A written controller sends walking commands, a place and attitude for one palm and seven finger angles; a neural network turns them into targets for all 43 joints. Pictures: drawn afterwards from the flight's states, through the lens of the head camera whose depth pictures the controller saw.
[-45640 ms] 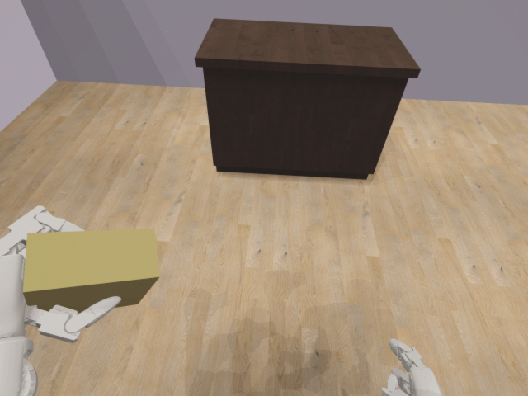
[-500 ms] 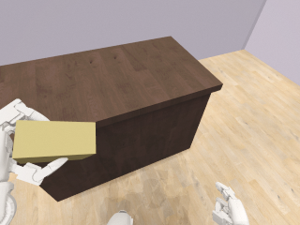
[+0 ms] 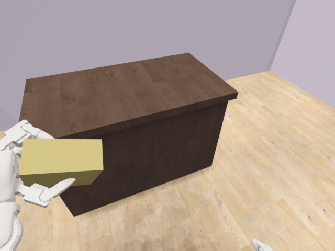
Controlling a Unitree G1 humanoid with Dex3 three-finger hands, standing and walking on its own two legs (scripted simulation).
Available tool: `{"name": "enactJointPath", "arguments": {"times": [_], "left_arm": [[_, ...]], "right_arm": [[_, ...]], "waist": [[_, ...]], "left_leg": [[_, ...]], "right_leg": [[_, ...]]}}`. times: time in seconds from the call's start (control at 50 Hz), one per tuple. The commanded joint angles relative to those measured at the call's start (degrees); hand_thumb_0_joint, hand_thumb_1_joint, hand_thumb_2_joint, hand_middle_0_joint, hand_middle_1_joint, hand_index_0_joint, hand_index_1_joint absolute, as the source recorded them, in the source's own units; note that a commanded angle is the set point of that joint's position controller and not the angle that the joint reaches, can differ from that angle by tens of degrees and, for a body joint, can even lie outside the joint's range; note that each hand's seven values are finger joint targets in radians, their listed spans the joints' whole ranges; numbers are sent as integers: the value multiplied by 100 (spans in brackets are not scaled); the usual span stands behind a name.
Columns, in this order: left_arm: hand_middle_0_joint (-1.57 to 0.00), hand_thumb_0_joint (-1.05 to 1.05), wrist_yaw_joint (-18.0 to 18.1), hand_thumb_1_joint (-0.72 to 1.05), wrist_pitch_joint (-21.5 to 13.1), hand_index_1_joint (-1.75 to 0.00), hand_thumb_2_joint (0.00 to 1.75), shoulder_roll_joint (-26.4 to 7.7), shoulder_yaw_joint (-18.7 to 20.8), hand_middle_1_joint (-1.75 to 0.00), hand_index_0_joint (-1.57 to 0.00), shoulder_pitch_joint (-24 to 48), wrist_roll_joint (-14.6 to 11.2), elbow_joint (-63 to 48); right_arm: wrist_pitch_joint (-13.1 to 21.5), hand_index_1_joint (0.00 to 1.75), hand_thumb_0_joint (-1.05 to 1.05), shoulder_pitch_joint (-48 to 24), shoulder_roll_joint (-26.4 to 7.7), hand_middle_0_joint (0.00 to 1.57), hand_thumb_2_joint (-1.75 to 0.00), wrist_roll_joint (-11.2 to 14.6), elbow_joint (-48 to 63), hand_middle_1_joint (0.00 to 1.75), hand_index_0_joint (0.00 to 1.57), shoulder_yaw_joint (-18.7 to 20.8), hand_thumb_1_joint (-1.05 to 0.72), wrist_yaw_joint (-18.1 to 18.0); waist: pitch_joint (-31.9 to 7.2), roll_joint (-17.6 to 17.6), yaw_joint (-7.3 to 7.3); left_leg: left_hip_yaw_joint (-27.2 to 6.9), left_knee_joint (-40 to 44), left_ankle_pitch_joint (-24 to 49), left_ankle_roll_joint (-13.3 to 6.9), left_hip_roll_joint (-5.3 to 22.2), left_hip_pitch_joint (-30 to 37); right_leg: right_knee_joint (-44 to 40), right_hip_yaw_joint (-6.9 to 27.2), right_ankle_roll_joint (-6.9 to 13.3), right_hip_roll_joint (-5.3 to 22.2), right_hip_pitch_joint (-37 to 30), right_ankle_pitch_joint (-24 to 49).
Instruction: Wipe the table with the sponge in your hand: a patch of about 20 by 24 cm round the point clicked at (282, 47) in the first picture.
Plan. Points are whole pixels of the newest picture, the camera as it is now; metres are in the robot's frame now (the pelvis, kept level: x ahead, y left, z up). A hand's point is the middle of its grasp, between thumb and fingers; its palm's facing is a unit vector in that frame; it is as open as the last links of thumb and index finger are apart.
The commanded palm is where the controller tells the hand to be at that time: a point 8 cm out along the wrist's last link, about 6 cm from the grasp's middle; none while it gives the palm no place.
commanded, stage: stop stepping back and stand still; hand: left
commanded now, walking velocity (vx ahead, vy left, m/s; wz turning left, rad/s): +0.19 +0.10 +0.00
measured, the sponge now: (74, 165) +0.24 +0.19 +0.16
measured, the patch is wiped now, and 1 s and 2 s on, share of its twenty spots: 1.00 1.00 1.00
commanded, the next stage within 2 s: stand and wait in 0.60 s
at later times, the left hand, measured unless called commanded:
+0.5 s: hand (44, 203) +0.15 +0.20 +0.18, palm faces +0.36 -0.88 -0.31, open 9.9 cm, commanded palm +0.11 +0.26 +0.20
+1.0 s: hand (29, 183) +0.18 +0.24 +0.18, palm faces +0.41 -0.84 -0.37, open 9.9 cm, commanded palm +0.13 +0.28 +0.20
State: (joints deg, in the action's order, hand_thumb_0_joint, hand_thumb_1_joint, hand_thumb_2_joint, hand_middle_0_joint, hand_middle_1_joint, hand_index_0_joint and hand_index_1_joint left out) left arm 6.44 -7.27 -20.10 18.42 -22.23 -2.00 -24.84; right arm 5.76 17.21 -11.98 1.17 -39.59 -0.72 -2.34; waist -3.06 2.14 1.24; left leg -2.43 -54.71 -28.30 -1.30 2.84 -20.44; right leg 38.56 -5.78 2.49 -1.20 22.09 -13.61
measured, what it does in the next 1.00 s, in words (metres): steps on the spot: right foot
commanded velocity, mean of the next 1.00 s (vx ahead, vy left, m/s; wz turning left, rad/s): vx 0.08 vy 0.03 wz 0.00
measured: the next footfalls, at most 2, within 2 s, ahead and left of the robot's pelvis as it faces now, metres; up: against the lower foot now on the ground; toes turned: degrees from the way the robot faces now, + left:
right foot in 0.36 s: +0.03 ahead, -0.13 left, +0.00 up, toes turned -2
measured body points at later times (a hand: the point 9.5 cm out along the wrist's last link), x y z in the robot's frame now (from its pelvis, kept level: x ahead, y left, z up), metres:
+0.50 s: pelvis -0.05 -0.02 +0.01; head -0.08 -0.01 +0.46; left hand +0.12 +0.25 +0.20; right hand +0.10 -0.26 -0.07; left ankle -0.04 +0.10 -0.66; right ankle -0.01 -0.13 -0.71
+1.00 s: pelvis -0.03 +0.00 +0.02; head -0.03 +0.00 +0.47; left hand +0.16 +0.29 +0.20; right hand +0.15 -0.22 -0.05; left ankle -0.03 +0.11 -0.71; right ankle -0.01 -0.13 -0.71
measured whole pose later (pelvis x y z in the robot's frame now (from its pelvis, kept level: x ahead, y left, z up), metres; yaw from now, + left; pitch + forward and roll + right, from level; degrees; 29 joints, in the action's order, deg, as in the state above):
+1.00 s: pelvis -0.03 +0.00 +0.02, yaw +0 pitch -1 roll -1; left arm 9.5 -6.6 -20.6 17.7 -27.2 -2.4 -26.8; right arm 5.5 10.7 -10.8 0.5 -35.7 -1.3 -3.8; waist -0.8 0.3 -0.6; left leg 0.6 -30.8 -16.4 -0.2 1.0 -13.6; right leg 28.5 -1.7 -0.9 1.0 14.3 -13.3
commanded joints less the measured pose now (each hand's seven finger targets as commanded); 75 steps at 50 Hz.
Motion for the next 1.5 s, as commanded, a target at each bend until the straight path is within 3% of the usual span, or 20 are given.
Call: {"name": "enactJointPath", "arguments": {"times": [0.0, 0.08, 0.12, 0.14, 0.2, 0.3, 0.32, 0.34, 0.36, 0.38, 0.44, 0.5, 0.54, 0.58, 0.64, 0.7, 0.74, 0.84, 0.92, 1.48], "left_arm": [[-120, 0, -15, 10, -485, -160, 130, -1268, 822, -160, -120, 326, -166, -1631], [-120, 0, 193, 10, -357, -160, 130, -1194, 738, -160, -120, 78, -144, -1756], [-120, 0, 295, 10, -351, -160, 130, -1209, 796, -160, -120, 542, -115, -1949], [-120, 0, 344, 10, -338, -160, 130, -1325, 898, -160, -120, 649, -58, -1788], [-120, 0, 250, 10, -255, -160, 130, -1046, 670, -160, -120, 394, -7, -872], [-120, 0, 196, 10, -210, -160, 130, -826, 385, -160, -120, 282, -42, -1102], [-120, 0, 151, 10, -201, -160, 130, -843, 349, -160, -120, 277, 7, -1181], [-120, 0, 104, 10, -212, -160, 130, -988, 378, -160, -120, 247, 44, -1211], [-120, 0, 127, 10, -336, -160, 130, -1161, 458, -160, -120, 875, -34, -1840], [-120, 0, 109, 10, -415, -160, 130, -1157, 518, -160, -120, 809, -47, -1777], [-120, 0, 130, 10, -442, -160, 130, -1295, 729, -160, -120, 654, -86, -2001], [-120, 0, 342, 10, -404, -160, 130, -1089, 635, -160, -120, 176, -84, -1792], [-120, 0, 440, 10, -384, -160, 130, -897, 570, -160, -120, -56, -140, -1582], [-120, 0, 457, 10, -282, -160, 130, -1016, 652, -160, -120, 166, -115, -1597], [-120, 0, 381, 10, -199, -160, 130, -935, 601, -160, -120, -93, -61, -1402], [-120, 0, 310, 10, -278, -160, 130, -935, 511, -160, -120, -114, -89, -1401], [-120, 0, 350, 10, -317, -160, 130, -1097, 648, -160, -120, 43, -94, -1659], [-120, 0, 408, 10, -366, -160, 130, -989, 594, -160, -120, -31, -54, -1673], [-120, 0, 385, 10, -334, -160, 130, -834, 491, -160, -120, 35, -90, -1411], [-120, 0, 405, 10, -239, -160, 130, -858, 409, -160, -120, 37, -99, -1382]], "right_arm": [[176, 30, 0, -961, -549, 20, -90, 9, 982, 30, 20, 211, -90, 17], [220, 30, 0, -1061, -530, 20, -90, -51, 1150, 30, 20, 50, -90, -206], [347, 30, 0, -1071, -879, 20, -90, -46, 1301, 30, 20, 166, -90, -240], [397, 30, 0, -1105, -815, 20, -90, -15, 1405, 30, 20, 251, -90, -241], [485, 30, 0, -935, -594, 20, -90, 124, 1045, 30, 20, 181, -90, -42], [465, 30, 0, -1116, -785, 20, -90, -4, 1278, 30, 20, 139, -90, -139], [420, 30, 0, -1094, -771, 20, -90, -20, 1287, 30, 20, 184, -90, -136], [372, 30, 0, -1139, -715, 20, -90, -5, 1327, 30, 20, 228, -90, -101], [408, 30, 0, -1249, -650, 20, -90, 35, 1368, 30, 20, 214, -90, -103], [406, 30, 0, -1043, -683, 20, -90, 32, 1131, 30, 20, 277, -90, -82], [233, 30, 0, -1046, -566, 20, -90, 6, 1142, 30, 20, 222, -90, -115], [288, 30, 0, -1120, -539, 20, -90, -79, 1232, 30, 20, 170, -90, -300], [336, 30, 0, -1071, -842, 20, -90, -97, 1353, 30, 20, 289, -90, -359], [344, 30, 0, -1097, -755, 20, -90, 19, 1408, 30, 20, 259, -90, -314], [427, 30, 0, -1196, -733, 20, -90, 18, 1338, 30, 20, 194, -90, -235], [388, 30, 0, -1126, -687, 20, -90, -32, 1241, 30, 20, 270, -90, -135], [366, 30, 0, -1204, -663, 20, -90, -41, 1203, 30, 20, 239, -90, -130], [345, 30, 0, -1312, -686, 20, -90, -70, 1307, 30, 20, 194, -90, -211], [312, 30, 0, -1301, -673, 20, -90, -39, 1317, 30, 20, 213, -90, -213], [121, 30, 0, -1391, -676, 20, -90, -70, 1414, 30, 20, 183, -90, -249]], "waist": [[-190, -882, 115], [-196, -266, 80], [-168, 1734, 44], [-224, 1922, 15], [392, 439, -31], [69, 404, -274], [13, -554, -301], [-75, -1791, -218], [-196, -1495, -97], [-56, -1033, -5], [140, -507, 84], [-198, -53, 6], [-173, 1315, -38], [-247, 962, -44], [25, 430, -122], [100, -1304, -18], [-27, -661, -7], [-219, 667, -123], [-444, 101, -133], [-293, 76, -157]], "left_leg": [[-5, -977, 526, -125, 93, -327], [583, 2198, 98, -266, -78, 942], [-1552, 4017, -1667, -820, 1089, 343], [-2176, 4534, -1786, -1146, 1606, -124], [-1495, 3976, -941, -1091, 1405, -159], [-354, 2730, -886, -466, 633, -990], [280, 1116, -478, -314, 92, -1299], [497, -809, -120, -132, -358, -1827], [87, -1608, 348, -29, -204, -1865], [-193, -1852, 696, -8, -45, -1633], [-170, -82, 885, -89, 364, -290], [563, 2290, 717, -159, -59, 996], [-1101, 3514, -202, -566, 772, 1042], [-1670, 3888, -454, -704, 1146, 411], [-645, 3072, 529, -377, 550, -198], [67, 1538, 741, -15, -105, -197], [65, 1799, 1297, -4, -15, 218], [-562, 3234, 2245, -143, 422, 669], [-320, 3055, 2753, -68, 365, 791], [-129, 3353, 1796, 56, 150, 639]], "right_leg": [[-2663, 2421, 574, 1863, 845, -2467], [-1707, 1149, 223, 1094, 1323, -2814], [1168, 90, -266, -119, 938, -1715], [2819, 329, -364, -125, 991, -1568], [2774, 765, -308, 486, 1599, -1018], [-960, -75, -198, 17, -1381, -705], [-1722, 387, 4, 334, -1699, -284], [-2534, 2442, 537, 1582, -1619, -647], [-2984, 3508, 829, 2330, -1017, -1402], [-3069, 3457, 929, 2232, -446, -1922], [-2622, 1922, 603, 1925, 797, -1693], [-1793, 1253, 369, 1286, 511, -2090], [-240, 664, -54, 416, 494, -1543], [491, 349, -355, 92, 90, -1384], [-1073, 382, -316, 174, -947, -181], [-2303, 2046, 213, 1305, -536, -940], [-2222, 1983, 371, 1500, -547, -260], [-1001, 643, -232, 368, -817, 528], [-1206, 681, -278, 366, -1177, 1148], [-1850, 833, -232, 413, -1213, 604]]}}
